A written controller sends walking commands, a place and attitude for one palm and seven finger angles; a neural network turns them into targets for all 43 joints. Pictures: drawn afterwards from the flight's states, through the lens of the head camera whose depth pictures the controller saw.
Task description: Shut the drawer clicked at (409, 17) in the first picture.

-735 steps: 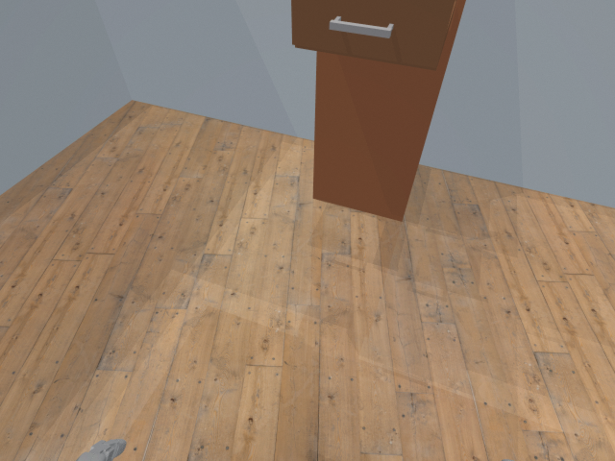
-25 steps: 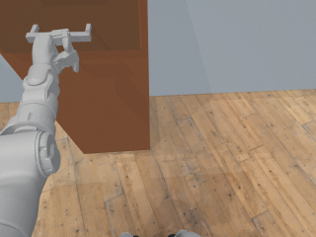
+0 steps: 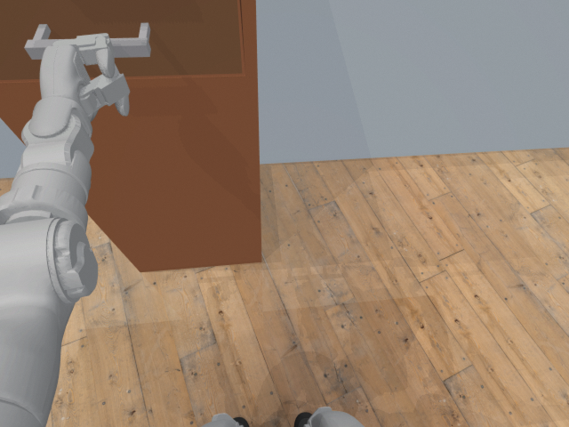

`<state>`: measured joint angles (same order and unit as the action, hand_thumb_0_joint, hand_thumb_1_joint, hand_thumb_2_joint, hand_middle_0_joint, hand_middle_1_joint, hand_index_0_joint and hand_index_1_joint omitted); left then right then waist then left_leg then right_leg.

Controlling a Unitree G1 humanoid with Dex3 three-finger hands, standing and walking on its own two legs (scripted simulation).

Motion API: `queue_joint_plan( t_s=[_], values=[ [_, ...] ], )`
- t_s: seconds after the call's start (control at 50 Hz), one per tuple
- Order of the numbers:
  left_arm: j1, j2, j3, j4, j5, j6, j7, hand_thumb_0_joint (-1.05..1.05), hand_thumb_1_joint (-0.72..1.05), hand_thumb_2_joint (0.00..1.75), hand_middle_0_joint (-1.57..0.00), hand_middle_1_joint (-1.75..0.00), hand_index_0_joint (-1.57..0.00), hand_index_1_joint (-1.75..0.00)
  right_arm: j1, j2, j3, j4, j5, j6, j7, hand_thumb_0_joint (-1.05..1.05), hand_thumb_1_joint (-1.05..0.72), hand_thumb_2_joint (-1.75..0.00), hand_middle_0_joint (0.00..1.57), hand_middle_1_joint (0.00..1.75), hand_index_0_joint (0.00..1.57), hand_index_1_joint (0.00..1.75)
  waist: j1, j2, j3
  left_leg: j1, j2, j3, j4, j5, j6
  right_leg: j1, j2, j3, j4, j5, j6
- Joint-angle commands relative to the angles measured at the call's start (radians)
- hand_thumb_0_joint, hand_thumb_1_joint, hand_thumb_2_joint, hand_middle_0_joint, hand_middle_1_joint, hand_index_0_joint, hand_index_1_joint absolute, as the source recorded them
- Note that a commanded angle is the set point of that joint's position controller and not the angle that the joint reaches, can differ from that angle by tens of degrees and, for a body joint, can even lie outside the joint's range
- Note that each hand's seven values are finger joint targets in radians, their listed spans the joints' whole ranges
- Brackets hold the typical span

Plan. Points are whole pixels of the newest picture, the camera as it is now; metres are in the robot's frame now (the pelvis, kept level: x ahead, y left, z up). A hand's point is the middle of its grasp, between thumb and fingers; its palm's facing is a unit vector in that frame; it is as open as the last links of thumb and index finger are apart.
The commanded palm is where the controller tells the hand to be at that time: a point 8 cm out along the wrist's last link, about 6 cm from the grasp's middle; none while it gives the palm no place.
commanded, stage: pull the fist back off the drawer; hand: left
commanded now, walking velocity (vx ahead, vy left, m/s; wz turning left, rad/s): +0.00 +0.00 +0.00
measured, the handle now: (92, 39) +0.61 +0.20 +0.16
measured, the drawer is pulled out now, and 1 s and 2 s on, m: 0.00 0.00 0.00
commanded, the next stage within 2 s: draw the hand back to the body in 0.72 s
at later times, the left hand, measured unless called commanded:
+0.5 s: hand (123, 80) +0.54 +0.15 +0.15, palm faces +0.03 -1.00 -0.01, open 3.4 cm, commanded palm +0.52 +0.19 +0.15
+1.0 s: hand (96, 107) +0.49 +0.18 +0.16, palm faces +0.03 -1.00 -0.01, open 3.3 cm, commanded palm +0.44 +0.22 +0.16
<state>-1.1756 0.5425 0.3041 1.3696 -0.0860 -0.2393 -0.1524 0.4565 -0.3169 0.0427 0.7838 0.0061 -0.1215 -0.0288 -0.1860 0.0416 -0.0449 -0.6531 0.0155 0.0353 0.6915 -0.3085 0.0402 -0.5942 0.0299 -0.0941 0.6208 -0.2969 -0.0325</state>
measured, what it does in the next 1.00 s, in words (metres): stands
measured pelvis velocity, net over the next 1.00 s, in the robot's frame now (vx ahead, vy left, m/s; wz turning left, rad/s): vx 0.03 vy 0.00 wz -0.04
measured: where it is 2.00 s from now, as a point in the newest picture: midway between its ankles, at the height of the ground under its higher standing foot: outside the picture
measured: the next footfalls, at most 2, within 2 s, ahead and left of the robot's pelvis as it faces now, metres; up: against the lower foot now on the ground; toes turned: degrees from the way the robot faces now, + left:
none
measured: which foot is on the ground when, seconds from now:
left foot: down 0.00-1.00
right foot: down 0.00-1.00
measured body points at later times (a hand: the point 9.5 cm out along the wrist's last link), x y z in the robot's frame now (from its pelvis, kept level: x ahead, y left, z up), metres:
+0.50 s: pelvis +0.00 +0.00 +0.00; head +0.10 +0.00 +0.44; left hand +0.53 +0.21 +0.15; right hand -0.05 -0.26 -0.12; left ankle +0.01 +0.09 -0.72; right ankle +0.00 -0.10 -0.72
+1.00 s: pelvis +0.03 +0.00 +0.01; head +0.07 -0.01 +0.46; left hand +0.48 +0.23 +0.16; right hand +0.08 -0.27 -0.11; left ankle +0.01 +0.09 -0.72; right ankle +0.00 -0.10 -0.72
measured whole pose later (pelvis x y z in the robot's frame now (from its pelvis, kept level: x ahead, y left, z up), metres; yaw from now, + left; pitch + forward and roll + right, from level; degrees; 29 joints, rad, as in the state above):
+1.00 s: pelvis +0.03 +0.00 +0.01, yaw -2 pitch +9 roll -1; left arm -0.69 0.38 0.35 0.86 -0.16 -0.17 -0.21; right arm 0.39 -0.29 0.01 0.64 0.04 0.01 -0.01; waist -0.07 0.05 -0.10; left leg -0.43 0.02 0.09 0.61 -0.34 0.04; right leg -0.40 0.04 -0.04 0.57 -0.33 -0.03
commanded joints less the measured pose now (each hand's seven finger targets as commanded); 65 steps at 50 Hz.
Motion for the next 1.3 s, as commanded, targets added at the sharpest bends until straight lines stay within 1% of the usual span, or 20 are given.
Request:
queue_joint_plan(
  t_s=[0.0,0.1,0.24,0.32,0.4,0.46,0.5,0.52,0.56,0.6,0.64,0.68,0.72,0.78,0.8,0.88,0.98,1.1,1.18,1.28],
  values=[
    [-0.679,0.160,-0.004,-0.274,-0.013,-0.081,0.020,0.00,0.90,0.90,-1.40,-1.60,-1.40,-1.60,0.203,-0.178,-0.063,-0.015,0.001,-0.016,-0.017,0.00,-0.90,-0.90,0.20,0.30,0.20,0.30,-0.110,0.078,-0.383,0.380,0.030,-0.100,-0.072,0.137,0.001,-0.024,0.008,0.089,-0.099,0.093,0.034],
    [-0.666,0.236,0.052,-0.262,-0.001,-0.082,0.023,0.00,0.90,0.90,-1.40,-1.60,-1.40,-1.60,0.205,-0.181,-0.061,-0.031,-0.003,-0.012,-0.013,0.00,-0.90,-0.90,0.20,0.30,0.20,0.30,-0.096,0.061,-0.405,0.337,0.019,-0.089,-0.062,0.127,0.006,0.021,0.006,0.099,-0.095,0.100,0.034],
    [-0.667,0.174,0.036,-0.286,0.005,-0.100,0.025,0.00,0.90,0.90,-1.40,-1.60,-1.40,-1.60,0.201,-0.169,-0.069,-0.046,-0.016,0.004,0.005,0.00,-0.90,-0.90,0.20,0.30,0.20,0.30,-0.085,0.103,-0.420,0.404,0.015,-0.109,-0.051,0.184,-0.003,-0.012,0.014,0.085,-0.081,0.124,0.022],
    [-0.603,0.174,0.047,-0.261,0.009,-0.092,0.025,0.00,0.90,0.90,-1.40,-1.60,-1.40,-1.60,0.196,-0.170,-0.070,-0.059,-0.016,0.019,0.010,0.00,-0.90,-0.90,0.20,0.30,0.20,0.30,-0.076,0.057,-0.397,0.373,0.013,-0.101,-0.053,0.167,0.002,-0.002,0.014,0.087,-0.083,0.120,0.022],
    [-0.530,0.147,0.045,-0.297,0.013,-0.100,0.018,0.00,0.90,0.90,-1.40,-1.60,-1.40,-1.60,0.182,-0.159,-0.074,-0.080,-0.015,0.030,0.018,0.00,-0.90,-0.90,0.20,0.30,0.20,0.30,-0.040,0.099,-0.435,0.422,0.013,-0.106,-0.050,0.220,-0.005,0.008,0.016,0.078,-0.064,0.153,0.013],
    [-0.483,0.159,0.061,-0.329,0.004,-0.096,0.017,0.00,0.90,0.90,-1.40,-1.60,-1.40,-1.60,0.169,-0.157,-0.076,-0.097,-0.011,0.039,0.019,0.00,-0.90,-0.90,0.20,0.30,0.20,0.30,-0.029,0.050,-0.433,0.396,0.011,-0.090,-0.051,0.225,0.001,0.054,0.015,0.081,-0.065,0.183,0.017],
    [-0.424,0.147,0.065,-0.353,-0.002,-0.096,0.009,0.00,0.90,0.90,-1.40,-1.60,-1.40,-1.60,0.163,-0.150,-0.077,-0.112,-0.008,0.047,0.020,0.00,-0.90,-0.90,0.20,0.30,0.20,0.30,-0.007,0.046,-0.455,0.407,0.008,-0.080,-0.050,0.281,0.001,0.099,0.018,0.081,-0.054,0.249,0.014],
    [-0.379,0.187,0.102,-0.376,-0.003,-0.099,0.008,0.00,0.90,0.90,-1.40,-1.60,-1.40,-1.60,0.160,-0.152,-0.082,-0.121,-0.007,0.052,0.019,0.00,-0.90,-0.90,0.20,0.30,0.20,0.30,0.019,0.044,-0.479,0.413,0.008,-0.078,-0.048,0.315,0.000,0.125,0.018,0.080,-0.047,0.280,0.012],
    [-0.326,0.114,0.062,-0.437,-0.014,-0.099,-0.001,0.00,0.90,0.90,-1.40,-1.60,-1.40,-1.60,0.137,-0.138,-0.082,-0.141,-0.001,0.057,0.023,0.00,-0.90,-0.90,0.20,0.30,0.20,0.30,0.031,0.079,-0.493,0.459,0.010,-0.074,-0.046,0.374,-0.004,0.129,0.018,0.075,-0.040,0.321,0.010],
    [-0.225,0.142,0.102,-0.447,-0.021,-0.087,-0.002,0.00,0.90,0.90,-1.40,-1.60,-1.40,-1.60,0.130,-0.137,-0.087,-0.149,0.003,0.068,0.024,0.00,-0.90,-0.90,0.20,0.30,0.20,0.30,0.057,0.036,-0.481,0.455,0.013,-0.068,-0.044,0.429,-0.003,0.158,0.021,0.072,-0.038,0.363,0.009],
    [-0.222,0.142,0.102,-0.449,-0.034,-0.061,0.000,0.00,0.90,0.90,-1.40,-1.60,-1.40,-1.60,0.111,-0.134,-0.084,-0.160,0.010,0.079,0.019,0.00,-0.90,-0.90,0.20,0.30,0.20,0.30,0.049,-0.020,-0.416,0.389,0.007,-0.043,-0.060,0.380,0.007,0.200,0.018,0.079,-0.053,0.386,0.017],
    [-0.220,0.135,0.093,-0.479,-0.030,-0.046,0.005,0.00,0.90,0.90,-1.40,-1.60,-1.40,-1.60,0.095,-0.128,-0.082,-0.172,0.015,0.085,0.015,0.00,-0.90,-0.90,0.20,0.30,0.20,0.30,0.055,-0.004,-0.380,0.374,0.002,-0.034,-0.067,0.373,0.010,0.213,0.013,0.080,-0.055,0.396,0.014],
    [-0.189,0.168,0.125,-0.507,-0.024,-0.040,0.015,0.00,0.90,0.90,-1.40,-1.60,-1.40,-1.60,0.087,-0.127,-0.084,-0.180,0.016,0.089,0.013,0.00,-0.90,-0.90,0.20,0.30,0.20,0.30,0.071,-0.002,-0.389,0.387,0.001,-0.029,-0.066,0.408,0.012,0.234,0.012,0.085,-0.054,0.433,0.015],
    [-0.193,0.163,0.116,-0.555,-0.026,-0.051,0.016,0.00,0.90,0.90,-1.40,-1.60,-1.40,-1.60,0.075,-0.121,-0.084,-0.184,0.017,0.094,0.008,0.00,-0.90,-0.90,0.20,0.30,0.20,0.30,0.063,-0.015,-0.398,0.402,0.001,-0.024,-0.062,0.435,0.014,0.261,0.009,0.091,-0.051,0.478,0.017],
    [-0.200,0.109,0.071,-0.563,-0.027,-0.053,0.007,0.00,0.90,0.90,-1.40,-1.60,-1.40,-1.60,0.066,-0.113,-0.082,-0.186,0.020,0.095,0.009,0.00,-0.90,-0.90,0.20,0.30,0.20,0.30,0.056,0.011,-0.407,0.430,0.000,-0.027,-0.064,0.452,0.011,0.248,0.008,0.090,-0.049,0.481,0.017],
    [0.026,0.095,0.086,-0.675,-0.064,-0.037,-0.034,0.00,0.90,0.90,-1.40,-1.60,-1.40,-1.60,0.028,-0.113,-0.088,-0.225,0.029,0.096,0.010,0.00,-0.90,-0.90,0.20,0.30,0.20,0.30,0.117,0.046,-0.506,0.518,0.005,-0.029,-0.060,0.590,0.007,0.317,0.005,0.090,-0.046,0.554,0.011],
    [0.214,0.048,0.064,-0.825,-0.135,0.058,-0.085,0.00,0.90,0.90,-1.40,-1.60,-1.40,-1.60,-0.061,-0.108,-0.085,-0.276,0.056,0.099,0.002,0.00,-0.90,-0.90,0.20,0.30,0.20,0.30,0.136,-0.049,-0.399,0.466,0.001,-0.007,-0.108,0.515,0.018,0.397,-0.007,0.085,-0.086,0.599,0.021],
    [0.304,0.028,0.042,-1.093,-0.155,0.112,-0.065,0.00,0.90,0.90,-1.40,-1.60,-1.40,-1.60,-0.159,-0.089,-0.073,-0.301,0.064,0.078,-0.014,0.00,-0.90,-0.90,0.20,0.30,0.20,0.30,0.148,0.020,-0.317,0.527,0.001,-0.019,-0.152,0.464,0.015,0.386,-0.011,0.082,-0.126,0.511,0.015],
    [0.357,0.006,0.017,-1.176,-0.165,0.140,-0.061,0.00,0.90,0.90,-1.40,-1.60,-1.40,-1.60,-0.217,-0.088,-0.062,-0.307,0.068,0.058,-0.030,0.00,-0.90,-0.90,0.20,0.30,0.20,0.30,0.144,0.002,-0.258,0.539,0.001,-0.031,-0.183,0.345,0.013,0.364,-0.011,0.077,-0.156,0.387,0.010],
    [0.483,-0.020,0.006,-1.239,-0.180,0.197,-0.078,0.00,0.90,0.90,-1.40,-1.60,-1.40,-1.60,-0.290,-0.079,-0.046,-0.326,0.075,0.032,-0.044,0.00,-0.90,-0.90,0.20,0.30,0.20,0.30,0.173,0.008,-0.225,0.556,-0.001,-0.048,-0.218,0.283,0.005,0.375,-0.019,0.070,-0.176,0.306,0.002]
  ],
)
